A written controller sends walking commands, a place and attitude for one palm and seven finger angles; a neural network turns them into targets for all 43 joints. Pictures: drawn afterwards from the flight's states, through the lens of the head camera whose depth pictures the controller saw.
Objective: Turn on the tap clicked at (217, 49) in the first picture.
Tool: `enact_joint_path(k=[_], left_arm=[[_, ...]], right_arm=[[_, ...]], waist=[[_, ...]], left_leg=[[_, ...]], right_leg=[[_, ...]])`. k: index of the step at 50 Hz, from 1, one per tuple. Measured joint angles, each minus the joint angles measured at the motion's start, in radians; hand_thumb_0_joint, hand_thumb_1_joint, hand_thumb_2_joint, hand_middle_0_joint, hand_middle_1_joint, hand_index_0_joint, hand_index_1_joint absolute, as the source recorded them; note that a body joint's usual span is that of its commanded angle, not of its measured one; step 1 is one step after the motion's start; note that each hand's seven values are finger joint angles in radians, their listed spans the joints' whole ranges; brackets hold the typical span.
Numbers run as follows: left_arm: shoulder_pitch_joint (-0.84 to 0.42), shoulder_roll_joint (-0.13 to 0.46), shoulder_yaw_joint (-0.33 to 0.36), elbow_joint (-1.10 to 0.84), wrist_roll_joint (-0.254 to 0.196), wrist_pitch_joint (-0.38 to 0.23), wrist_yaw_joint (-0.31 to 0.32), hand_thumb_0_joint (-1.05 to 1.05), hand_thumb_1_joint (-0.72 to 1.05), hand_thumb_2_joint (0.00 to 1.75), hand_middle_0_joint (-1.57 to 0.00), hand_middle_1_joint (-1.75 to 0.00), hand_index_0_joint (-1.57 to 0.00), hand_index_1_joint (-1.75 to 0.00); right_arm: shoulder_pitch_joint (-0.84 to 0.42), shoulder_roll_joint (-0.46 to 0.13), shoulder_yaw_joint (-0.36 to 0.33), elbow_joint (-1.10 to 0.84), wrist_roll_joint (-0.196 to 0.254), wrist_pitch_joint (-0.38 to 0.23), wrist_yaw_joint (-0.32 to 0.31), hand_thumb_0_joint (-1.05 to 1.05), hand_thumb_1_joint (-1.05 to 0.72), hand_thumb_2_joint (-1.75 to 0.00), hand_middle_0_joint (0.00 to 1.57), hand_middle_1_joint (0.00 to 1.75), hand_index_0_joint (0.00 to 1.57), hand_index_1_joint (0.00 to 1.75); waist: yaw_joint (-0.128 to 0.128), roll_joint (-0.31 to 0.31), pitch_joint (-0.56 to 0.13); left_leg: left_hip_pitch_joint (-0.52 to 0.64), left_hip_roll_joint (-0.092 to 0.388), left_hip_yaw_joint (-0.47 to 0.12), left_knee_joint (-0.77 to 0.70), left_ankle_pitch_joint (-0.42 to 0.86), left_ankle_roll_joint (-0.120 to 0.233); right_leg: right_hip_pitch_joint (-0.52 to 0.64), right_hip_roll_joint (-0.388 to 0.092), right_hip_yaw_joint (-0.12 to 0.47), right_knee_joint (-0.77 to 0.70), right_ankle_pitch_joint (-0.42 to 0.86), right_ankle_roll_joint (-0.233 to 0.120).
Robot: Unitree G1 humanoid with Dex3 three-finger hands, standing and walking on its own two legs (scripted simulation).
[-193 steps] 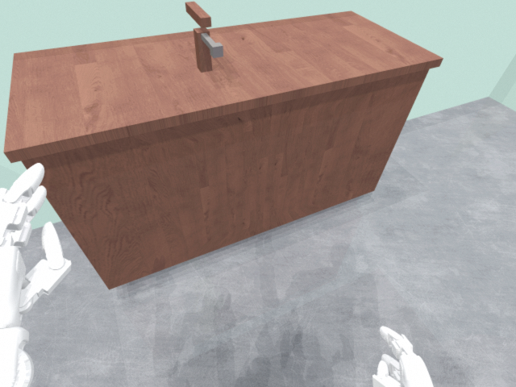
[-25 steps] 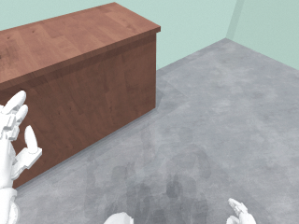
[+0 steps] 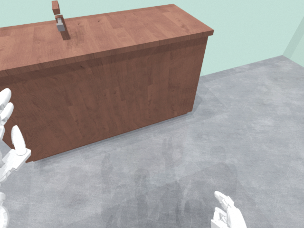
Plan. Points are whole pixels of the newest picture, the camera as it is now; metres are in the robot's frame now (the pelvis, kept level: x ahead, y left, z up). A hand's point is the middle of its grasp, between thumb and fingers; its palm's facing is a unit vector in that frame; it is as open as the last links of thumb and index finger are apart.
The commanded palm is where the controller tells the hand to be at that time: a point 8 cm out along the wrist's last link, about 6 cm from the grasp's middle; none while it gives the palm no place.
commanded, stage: take the last steps up to it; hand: left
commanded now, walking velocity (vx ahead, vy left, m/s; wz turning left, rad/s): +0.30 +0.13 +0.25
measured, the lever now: (60, 27) +0.87 +0.52 +0.14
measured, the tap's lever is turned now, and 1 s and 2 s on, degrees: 0 0 0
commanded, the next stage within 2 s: none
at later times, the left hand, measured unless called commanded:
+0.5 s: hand out of the picture +0.12 +0.28 +0.18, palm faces +0.55 -0.74 -0.38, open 7.4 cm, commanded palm +0.07 +0.31 +0.18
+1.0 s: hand (32, 156) +0.20 +0.26 +0.16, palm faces +0.45 -0.78 -0.44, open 7.4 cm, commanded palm +0.14 +0.30 +0.18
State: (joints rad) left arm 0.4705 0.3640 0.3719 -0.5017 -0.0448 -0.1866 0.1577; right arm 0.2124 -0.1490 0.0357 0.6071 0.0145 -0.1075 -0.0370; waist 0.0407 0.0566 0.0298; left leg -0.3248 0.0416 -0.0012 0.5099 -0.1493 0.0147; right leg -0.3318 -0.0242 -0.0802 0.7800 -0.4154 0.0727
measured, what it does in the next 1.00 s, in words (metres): steps on the spot: right foot, then left foot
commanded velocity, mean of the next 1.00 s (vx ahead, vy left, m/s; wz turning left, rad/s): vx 0.30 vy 0.08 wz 0.05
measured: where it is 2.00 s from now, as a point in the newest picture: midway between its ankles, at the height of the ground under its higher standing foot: outside the picture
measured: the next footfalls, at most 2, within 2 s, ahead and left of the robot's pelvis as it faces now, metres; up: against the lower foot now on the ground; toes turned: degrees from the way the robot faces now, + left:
right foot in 0.06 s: +0.03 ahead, -0.12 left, +0.00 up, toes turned -3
left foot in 0.48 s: -0.04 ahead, +0.13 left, +0.00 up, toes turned +15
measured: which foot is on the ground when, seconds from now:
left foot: down 0.00-0.04, up 0.06-0.46, down 0.48-0.82, up 0.84-1.00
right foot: up 0.00-0.04, down 0.06-0.48, up 0.50-0.80, down 0.82-1.00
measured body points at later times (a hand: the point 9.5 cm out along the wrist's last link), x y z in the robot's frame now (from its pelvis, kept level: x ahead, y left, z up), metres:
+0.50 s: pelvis -0.05 +0.01 +0.00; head -0.05 +0.01 +0.45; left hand +0.09 +0.32 +0.20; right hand +0.13 -0.25 -0.08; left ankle -0.08 +0.12 -0.74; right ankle -0.01 -0.11 -0.73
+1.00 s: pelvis +0.01 +0.01 +0.00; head +0.04 +0.00 +0.45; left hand +0.17 +0.30 +0.18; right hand +0.19 -0.22 -0.11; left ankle -0.01 +0.15 -0.66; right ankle +0.04 -0.08 -0.73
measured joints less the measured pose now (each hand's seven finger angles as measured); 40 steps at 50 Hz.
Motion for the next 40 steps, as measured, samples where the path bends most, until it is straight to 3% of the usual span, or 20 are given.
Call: enact_joint_path(k=[2, 5, 8, 10, 12, 16, 22, 24, 27, 29, 31, 36, 40], left_arm=[[-0.033, -0.001, -0.003, 0.055, 0.006, 0.017, 0.004, 0.01, 0.89, 0.9, -0.21, -0.3, -0.21, -0.3], [-0.09, -0.05, -0.048, 0.106, 0.015, 0.049, 0.001, 0.01, 0.89, 0.9, -0.21, -0.3, -0.21, -0.3], [-0.07, -0.09, -0.093, 0.096, 0.013, 0.052, -0.011, 0.01, 0.89, 0.9, -0.21, -0.3, -0.21, -0.3], [-0.032, -0.08, -0.099, 0.068, 0.016, 0.033, -0.02, 0.01, 0.89, 0.9, -0.21, -0.3, -0.21, -0.3], [-0.007, -0.048, -0.09, 0.048, 0.021, 0.007, -0.025, 0.01, 0.89, 0.9, -0.21, -0.3, -0.21, -0.3], [0.016, 0.017, -0.041, 0.025, 0.02, -0.03, -0.02, 0.01, 0.89, 0.89, -0.22, -0.3, -0.22, -0.3], [0.032, 0.019, 0.006, 0.002, 0.016, -0.038, 0.01, 0.01, 0.89, 0.89, -0.22, -0.3, -0.22, -0.3], [0.025, 0.0, 0.004, -0.009, 0.013, -0.038, 0.019, 0.01, 0.89, 0.89, -0.22, -0.3, -0.22, -0.3], [-0.014, -0.021, -0.009, 0.033, 0.033, -0.043, 0.023, 0.01, 0.89, 0.9, -0.21, -0.3, -0.21, -0.3], [-0.036, -0.024, -0.021, 0.062, 0.046, -0.035, 0.012, 0.01, 0.89, 0.9, -0.21, -0.3, -0.21, -0.3], [-0.055, -0.026, -0.035, 0.067, 0.053, -0.031, 0.004, 0.01, 0.89, 0.9, -0.21, -0.3, -0.21, -0.3], [-0.053, -0.019, -0.037, 0.035, 0.05, -0.049, -0.009, 0.01, 0.89, 0.9, -0.21, -0.3, -0.21, -0.3], [-0.041, 0.017, -0.014, 0.052, 0.042, -0.047, -0.013, 0.01, 0.89, 0.9, -0.21, -0.3, -0.21, -0.3]], right_arm=[[0.002, 0.001, 0.001, 0.003, 0.0, 0.006, -0.003, 0.01, -0.9, -0.9, 0.21, 0.3, 0.2, 0.3], [-0.02, -0.028, -0.008, 0.038, -0.009, 0.023, -0.005, 0.01, -0.9, -0.9, 0.21, 0.3, 0.2, 0.3], [-0.026, -0.062, -0.019, 0.075, -0.02, 0.036, -0.003, 0.01, -0.9, -0.9, 0.21, 0.3, 0.2, 0.3], [-0.023, -0.075, -0.028, 0.077, -0.02, 0.041, -0.01, 0.01, -0.9, -0.9, 0.21, 0.3, 0.2, 0.3], [-0.017, -0.086, -0.044, 0.069, -0.021, 0.042, -0.019, 0.02, -0.9, -0.9, 0.21, 0.3, 0.2, 0.3], [0.001, -0.114, -0.08, 0.048, -0.02, 0.038, -0.029, 0.01, -0.9, -0.9, 0.2, 0.29, 0.2, 0.3], [0.033, -0.132, -0.102, 0.027, -0.013, 0.031, -0.033, 0.01, -0.91, -0.9, 0.2, 0.29, 0.2, 0.3], [0.04, -0.131, -0.1, 0.01, -0.012, 0.026, -0.038, 0.01, -0.91, -0.9, 0.2, 0.29, 0.2, 0.3], [0.028, -0.075, -0.087, 0.024, -0.01, 0.018, -0.038, 0.01, -0.91, -0.9, 0.2, 0.29, 0.2, 0.3], [0.034, -0.036, -0.067, 0.039, -0.01, 0.006, -0.028, 0.01, -0.91, -0.9, 0.2, 0.29, 0.2, 0.3], [0.04, -0.005, -0.045, 0.049, -0.01, -0.007, -0.017, 0.01, -0.91, -0.9, 0.2, 0.29, 0.2, 0.3], [0.037, 0.034, 0.001, 0.056, -0.017, -0.023, -0.005, 0.01, -0.9, -0.9, 0.21, 0.3, 0.2, 0.3], [0.03, 0.035, 0.012, 0.051, -0.02, -0.006, -0.007, 0.01, -0.9, -0.9, 0.21, 0.3, 0.21, 0.3]], waist=[[0.002, -0.009, -0.01], [0.013, -0.009, 0.008], [0.007, -0.03, 0.013], [-0.014, -0.05, 0.009], [-0.034, -0.064, 0.005], [-0.056, -0.073, -0.005], [-0.044, -0.085, -0.028], [-0.039, -0.077, -0.03], [-0.027, -0.105, -0.023], [-0.032, -0.099, -0.041], [-0.033, -0.089, -0.049], [-0.022, -0.049, -0.037], [-0.024, -0.015, -0.025]], left_leg=[[-0.041, -0.003, 0.011, 0.038, -0.028, -0.003], [-0.15, -0.024, -0.007, 0.307, -0.238, -0.023], [-0.219, -0.048, -0.003, 0.594, -0.193, -0.049], [-0.227, -0.04, 0.011, 0.659, -0.155, -0.058], [-0.206, -0.026, 0.022, 0.628, -0.145, -0.059], [-0.112, 0.003, 0.057, 0.411, -0.178, -0.046], [0.067, -0.004, 0.127, 0.073, -0.238, -0.015], [0.13, -0.004, 0.131, -0.037, -0.155, 0.002], [0.142, -0.013, 0.146, 0.019, -0.151, 0.0], [0.154, -0.006, 0.135, 0.016, -0.169, 0.002], [0.169, 0.0, 0.125, -0.003, -0.166, 0.002], [0.198, 0.016, 0.132, -0.043, -0.16, -0.008], [0.181, 0.033, 0.135, 0.015, -0.207, -0.026]], right_leg=[[0.091, 0.002, -0.009, -0.144, 0.002, -0.014], [0.085, -0.007, -0.02, -0.173, 0.082, -0.091], [0.095, -0.032, -0.026, -0.223, 0.138, -0.107], [0.101, -0.045, -0.03, -0.273, 0.172, -0.105], [0.101, -0.055, -0.04, -0.314, 0.199, -0.105], [0.085, -0.07, -0.057, -0.348, 0.229, -0.102], [0.048, -0.092, -0.059, -0.301, 0.212, -0.076], [0.021, -0.089, -0.054, -0.219, 0.165, -0.062], [-0.062, -0.077, -0.004, 0.065, -0.024, -0.058], [-0.116, -0.059, -0.012, 0.213, -0.032, -0.053], [-0.146, -0.056, -0.029, 0.26, 0.001, -0.046], [-0.119, -0.051, -0.063, 0.074, 0.047, -0.037], [-0.004, -0.021, -0.095, -0.165, 0.092, -0.044]])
